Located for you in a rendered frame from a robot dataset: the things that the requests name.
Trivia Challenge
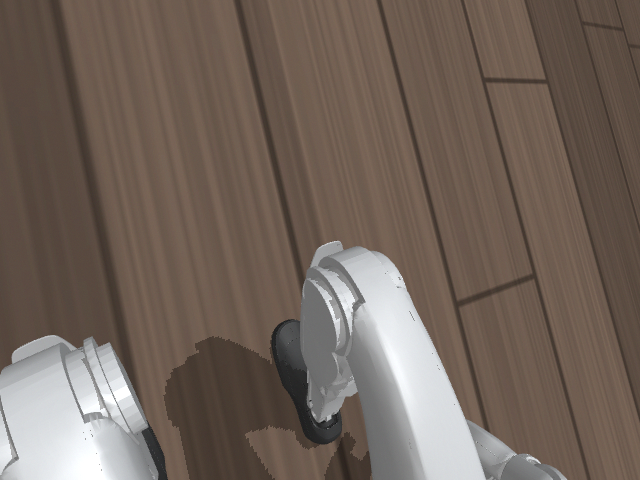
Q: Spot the right robot foot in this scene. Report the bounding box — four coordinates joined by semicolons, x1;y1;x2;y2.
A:
271;319;342;444

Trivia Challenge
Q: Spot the right robot hand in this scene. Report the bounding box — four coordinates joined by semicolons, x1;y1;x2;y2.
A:
466;419;518;480

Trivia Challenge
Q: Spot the left robot foot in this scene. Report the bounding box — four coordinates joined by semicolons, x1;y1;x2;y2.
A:
141;421;168;480

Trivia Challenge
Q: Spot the right robot arm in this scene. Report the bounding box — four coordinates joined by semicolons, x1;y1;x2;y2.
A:
500;453;567;480

